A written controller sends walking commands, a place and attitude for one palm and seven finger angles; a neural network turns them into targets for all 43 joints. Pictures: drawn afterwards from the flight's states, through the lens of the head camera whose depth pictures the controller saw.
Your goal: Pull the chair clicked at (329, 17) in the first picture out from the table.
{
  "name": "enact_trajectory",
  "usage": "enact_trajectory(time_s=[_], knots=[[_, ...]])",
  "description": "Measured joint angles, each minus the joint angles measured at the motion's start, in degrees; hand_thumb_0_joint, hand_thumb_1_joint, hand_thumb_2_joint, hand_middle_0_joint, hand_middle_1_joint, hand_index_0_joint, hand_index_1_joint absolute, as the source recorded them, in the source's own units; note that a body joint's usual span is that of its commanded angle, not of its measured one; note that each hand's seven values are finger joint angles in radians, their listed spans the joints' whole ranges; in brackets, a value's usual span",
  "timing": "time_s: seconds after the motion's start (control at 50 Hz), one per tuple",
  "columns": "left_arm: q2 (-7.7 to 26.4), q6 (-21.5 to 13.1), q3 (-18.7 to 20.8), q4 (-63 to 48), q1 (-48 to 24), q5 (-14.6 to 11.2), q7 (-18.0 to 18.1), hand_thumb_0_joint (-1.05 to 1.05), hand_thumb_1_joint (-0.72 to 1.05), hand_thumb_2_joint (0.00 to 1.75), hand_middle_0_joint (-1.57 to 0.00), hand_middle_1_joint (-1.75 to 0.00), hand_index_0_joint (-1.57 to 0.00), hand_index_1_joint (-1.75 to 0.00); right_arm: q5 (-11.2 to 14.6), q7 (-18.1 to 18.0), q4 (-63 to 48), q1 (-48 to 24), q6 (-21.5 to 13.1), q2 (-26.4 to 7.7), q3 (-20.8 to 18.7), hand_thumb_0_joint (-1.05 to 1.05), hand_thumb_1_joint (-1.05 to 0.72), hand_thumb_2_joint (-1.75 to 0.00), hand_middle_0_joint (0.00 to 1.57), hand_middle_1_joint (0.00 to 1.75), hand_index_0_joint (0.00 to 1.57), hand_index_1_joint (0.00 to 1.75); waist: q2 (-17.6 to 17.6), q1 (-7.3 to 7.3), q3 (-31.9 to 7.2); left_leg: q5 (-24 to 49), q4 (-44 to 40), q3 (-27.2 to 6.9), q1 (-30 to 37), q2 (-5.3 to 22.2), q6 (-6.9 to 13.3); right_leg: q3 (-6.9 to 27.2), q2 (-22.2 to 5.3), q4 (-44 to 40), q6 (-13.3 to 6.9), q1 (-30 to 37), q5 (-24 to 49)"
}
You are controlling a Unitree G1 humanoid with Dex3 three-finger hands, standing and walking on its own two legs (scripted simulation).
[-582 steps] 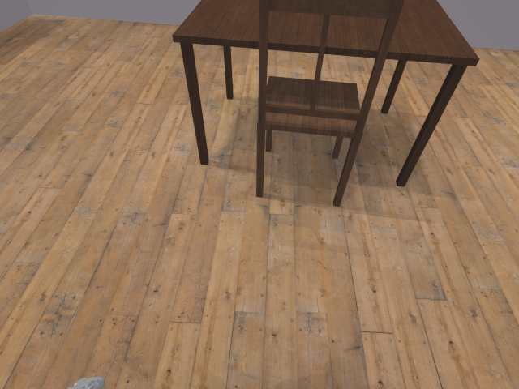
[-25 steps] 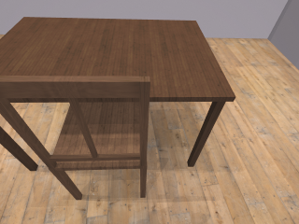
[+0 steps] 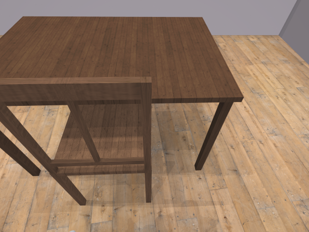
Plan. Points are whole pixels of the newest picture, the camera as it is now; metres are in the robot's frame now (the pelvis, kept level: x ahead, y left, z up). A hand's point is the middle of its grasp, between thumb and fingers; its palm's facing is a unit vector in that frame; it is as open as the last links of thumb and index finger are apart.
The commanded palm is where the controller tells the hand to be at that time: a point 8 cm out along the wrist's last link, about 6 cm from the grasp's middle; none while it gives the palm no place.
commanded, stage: raise the hand toward the chair's back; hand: left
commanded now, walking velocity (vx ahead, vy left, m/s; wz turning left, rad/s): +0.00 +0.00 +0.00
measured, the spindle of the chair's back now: (86, 135) +0.40 +0.26 -0.04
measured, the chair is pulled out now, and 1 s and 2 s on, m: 0.00 0.00 0.00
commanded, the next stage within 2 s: aim the fingers beside a spindle in 2.00 s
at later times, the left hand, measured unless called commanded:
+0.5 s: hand out of the picture +0.13 +0.17 -0.05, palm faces +0.14 -0.99 -0.06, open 10.8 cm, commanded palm +0.12 +0.23 -0.05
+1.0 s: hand (81, 214) +0.17 +0.20 -0.05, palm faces +0.09 -1.00 -0.03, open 15.1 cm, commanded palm +0.15 +0.25 -0.04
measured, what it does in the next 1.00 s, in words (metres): lowers itself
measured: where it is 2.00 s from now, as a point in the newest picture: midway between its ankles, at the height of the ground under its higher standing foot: outside the picture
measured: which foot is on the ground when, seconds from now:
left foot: down 0.00-1.00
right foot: down 0.00-1.00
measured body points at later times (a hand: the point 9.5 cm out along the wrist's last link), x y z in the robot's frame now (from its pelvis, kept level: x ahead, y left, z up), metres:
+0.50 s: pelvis -0.06 -0.04 -0.11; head -0.01 -0.03 +0.34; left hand +0.12 +0.23 -0.05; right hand +0.16 -0.26 -0.17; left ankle +0.03 +0.11 -0.73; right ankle -0.07 -0.13 -0.73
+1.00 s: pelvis -0.06 +0.00 -0.09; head +0.01 +0.02 +0.35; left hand +0.16 +0.25 -0.04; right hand +0.11 -0.25 -0.17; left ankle +0.03 +0.11 -0.73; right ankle -0.07 -0.13 -0.73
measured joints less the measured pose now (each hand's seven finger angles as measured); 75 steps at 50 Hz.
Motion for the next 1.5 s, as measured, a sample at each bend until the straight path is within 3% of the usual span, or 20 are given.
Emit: enact_trajectory(time_s=[0.04, 0.1, 0.18, 0.22, 0.28, 0.34, 0.4, 0.46, 0.52, 0.58, 0.66, 0.76, 0.88, 1.06, 1.22, 1.5], knots=[[0.46, -3.43, 0.60, -10.71, -0.25, -1.76, 0.72, 0.03, 0.92, 0.88, -0.20, -0.29, -0.20, -0.29, 0.17, -0.36, -4.40, 0.11, -3.06, -1.00, -0.49, 0.02, -0.91, -0.90, 0.20, 0.30, 0.20, 0.30, 0.82, -1.14, -1.34, -0.63, 3.25, -0.83, -3.50, -0.52, -0.01, -1.32, -0.68, 2.44, 0.00, -2.35, -2.06], [-0.25, -13.45, 3.43, -15.18, -6.05, -2.78, -2.11, 0.03, 0.87, 0.86, -0.19, -0.29, -0.19, -0.28, -1.21, -0.07, -9.26, -3.09, -4.51, -2.85, -1.40, 0.02, -0.91, -0.90, 0.20, 0.30, 0.20, 0.30, 2.88, -2.53, -4.77, -2.89, 11.45, -1.99, -13.01, 0.41, -0.31, -2.21, 0.06, 9.32, 0.54, -10.81, -4.72], [-1.23, -29.16, 6.79, -15.03, -11.35, -6.73, -13.03, 0.02, 0.79, 0.83, -0.18, -0.27, -0.18, -0.27, -2.10, 1.82, -14.79, -8.25, -4.40, -3.36, -3.20, 0.02, -0.91, -0.90, 0.20, 0.30, 0.20, 0.30, 1.62, -1.77, -9.62, -6.08, 23.60, -1.94, -27.13, 2.39, -1.39, -1.29, 1.56, 23.06, -0.23, -25.83, -8.64], [-1.67, -33.01, 7.52, -14.59, -11.59, -8.27, -18.44, 0.01, 0.74, 0.82, -0.18, -0.27, -0.18, -0.27, -1.72, 2.41, -17.88, -10.18, -3.61, -3.68, -3.97, 0.02, -0.91, -0.90, 0.20, 0.30, 0.20, 0.30, 0.82, -1.33, -10.41, -8.52, 29.21, -2.37, -32.27, 3.00, -1.86, -1.42, 2.12, 28.84, -1.04, -30.88, -11.05], [-1.72, -30.81, 7.84, -15.53, -8.78, -9.50, -21.69, 0.01, 0.67, 0.79, -0.18, -0.26, -0.17, -0.26, -1.08, 1.80, -22.47, -11.62, -1.91, -4.33, -4.33, 0.02, -0.90, -0.90, 0.20, 0.30, 0.20, 0.30, 0.15, -0.42, -10.63, -10.34, 35.03, -3.25, -37.08, 3.35, -2.51, -2.06, 2.45, 34.95, -2.15, -35.37, -13.53], [-1.21, -27.61, 8.42, -18.00, -4.51, -9.44, -20.06, 0.01, 0.59, 0.76, -0.18, -0.25, -0.17, -0.25, -1.09, 0.52, -25.32, -11.78, -1.08, -4.35, -4.21, 0.02, -0.91, -0.90, 0.20, 0.30, 0.20, 0.30, 0.35, 0.52, -10.55, -11.59, 38.75, -4.68, -39.88, 3.63, -2.74, -3.30, 2.91, 38.17, -2.58, -37.37, -15.17], [-0.21, -28.70, 9.19, -21.76, -1.75, -9.46, -17.75, 0.01, 0.52, 0.73, -0.17, -0.24, -0.16, -0.24, -1.71, -0.78, -25.82, -11.05, -1.53, -3.78, -3.35, 0.02, -0.91, -0.90, 0.20, 0.30, 0.20, 0.30, 1.11, 1.33, -10.35, -12.26, 41.12, -6.50, -41.97, 3.90, -2.83, -4.94, 3.51, 39.50, -3.04, -38.39, -15.78], [1.12, -31.56, 9.78, -24.23, -2.85, -10.40, -18.61, 0.02, 0.45, 0.70, -0.16, -0.23, -0.15, -0.23, -1.96, -1.52, -24.15, -10.31, -2.50, -3.07, -1.79, 0.01, -0.90, -0.90, 0.20, 0.30, 0.20, 0.30, 2.11, 1.73, -10.09, -12.40, 42.69, -8.09, -43.98, 4.08, -2.88, -6.37, 4.02, 40.18, -3.37, -39.53, -15.83], [2.33, -30.62, 9.65, -24.07, -6.67, -11.74, -21.74, 0.01, 0.37, 0.67, -0.15, -0.22, -0.14, -0.21, -1.54, -1.82, -21.99, -9.44, -2.89, -2.26, -0.24, 0.02, -0.90, -0.90, 0.20, 0.30, 0.20, 0.30, 3.28, 1.60, -9.68, -12.20, 43.29, -8.81, -45.20, 4.24, -2.79, -6.98, 4.35, 40.29, -3.43, -40.39, -15.49], [3.09, -25.69, 9.77, -22.35, -9.89, -12.46, -23.84, 0.01, 0.30, 0.64, -0.14, -0.21, -0.14, -0.20, -0.99, -2.00, -20.30, -7.99, -2.31, -1.16, 0.62, 0.02, -0.90, -0.90, 0.20, 0.30, 0.20, 0.30, 3.90, 0.80, -9.45, -11.84, 42.52, -8.28, -44.93, 4.41, -2.68, -6.43, 4.41, 39.58, -3.11, -40.42, -14.91], [2.70, -20.98, 10.74, -21.54, -10.12, -12.45, -22.17, 0.01, 0.21, 0.60, -0.14, -0.19, -0.13, -0.19, -0.84, -1.81, -19.12, -5.41, -1.62, -0.27, 0.24, 0.02, -0.90, -0.90, 0.20, 0.30, 0.20, 0.30, 4.19, -0.80, -9.57, -11.38, 40.33, -6.71, -43.26, 4.64, -2.67, -4.91, 4.32, 37.60, -2.40, -39.50, -13.95], [1.63, -23.73, 11.51, -22.71, -7.97, -11.73, -18.90, 0.01, 0.10, 0.55, -0.13, -0.17, -0.12, -0.17, -1.30, -1.24, -18.17, -3.16, -1.89, -1.11, -1.43, 0.02, -0.90, -0.90, 0.20, 0.30, 0.20, 0.30, 4.03, -1.66, -9.93, -11.19, 38.65, -5.10, -42.21, 4.56, -1.91, -3.42, 3.97, 35.81, -1.49, -38.92, -13.15], [1.64, -26.77, 10.44, -23.07, -7.31, -11.49, -18.81, 0.00, -0.04, 0.49, -0.11, -0.15, -0.10, -0.15, -1.26, -0.92, -18.57, -3.53, -2.15, -3.14, -2.51, 0.02, -0.90, -0.90, 0.20, 0.30, 0.20, 0.30, 3.78, -1.54, -9.84, -11.42, 39.11, -4.54, -43.10, 4.08, -0.82, -2.95, 3.43, 35.67, -0.52, -39.52, -13.02], [2.09, -25.64, 8.92, -25.79, -7.82, -10.41, -17.05, 0.00, -0.25, 0.40, -0.09, -0.12, -0.08, -0.12, -1.38, -0.57, -22.01, -6.68, -1.89, -3.05, -1.48, 0.02, -0.90, -0.90, 0.20, 0.30, 0.20, 0.30, 3.27, -0.90, -9.50, -11.44, 39.44, -4.85, -43.09, 3.40, 0.19, -3.34, 2.88, 34.79, 0.44, -38.60, -12.59], [3.01, -22.54, 8.63, -26.48, -9.43, -9.60, -16.97, 0.00, -0.42, 0.33, -0.07, -0.09, -0.07, -0.09, -1.52, 0.06, -24.78, -7.84, -0.74, -1.78, 1.01, 0.02, -0.90, -0.90, 0.20, 0.30, 0.20, 0.30, 3.40, -0.32, -9.44, -11.02, 38.62, -5.32, -42.03, 3.03, 0.58, -3.87, 2.70, 33.13, 0.82, -36.94, -11.85], [4.42, -20.81, 10.55, -25.03, -11.69, -10.14, -17.80, -0.01, -0.50, 0.30, -0.06, -0.08, -0.06, -0.08, -1.32, -0.14, -23.59, -5.21, -0.36, -2.68, 1.70, 0.02, -0.90, -0.90, 0.20, 0.30, 0.20, 0.30, 3.83, -0.90, -8.89, -10.66, 37.36, -5.55, -40.70, 3.05, 0.47, -4.08, 2.84, 31.58, 0.75, -35.50, -11.32]])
